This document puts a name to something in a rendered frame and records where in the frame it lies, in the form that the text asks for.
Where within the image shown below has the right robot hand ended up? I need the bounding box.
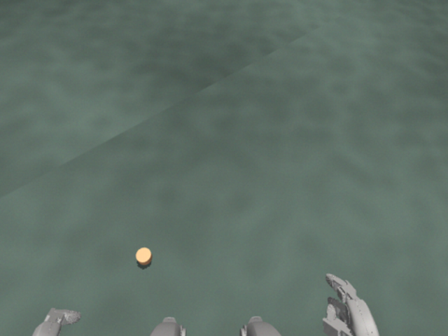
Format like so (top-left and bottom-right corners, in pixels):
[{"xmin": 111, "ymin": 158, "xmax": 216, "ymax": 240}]
[{"xmin": 323, "ymin": 274, "xmax": 379, "ymax": 336}]

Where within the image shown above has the left robot hand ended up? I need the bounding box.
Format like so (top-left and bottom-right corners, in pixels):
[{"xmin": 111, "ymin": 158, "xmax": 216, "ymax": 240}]
[{"xmin": 32, "ymin": 308, "xmax": 81, "ymax": 336}]

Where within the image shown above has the tin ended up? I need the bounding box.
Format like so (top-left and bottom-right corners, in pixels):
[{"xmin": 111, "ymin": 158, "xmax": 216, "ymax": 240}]
[{"xmin": 136, "ymin": 248, "xmax": 152, "ymax": 265}]

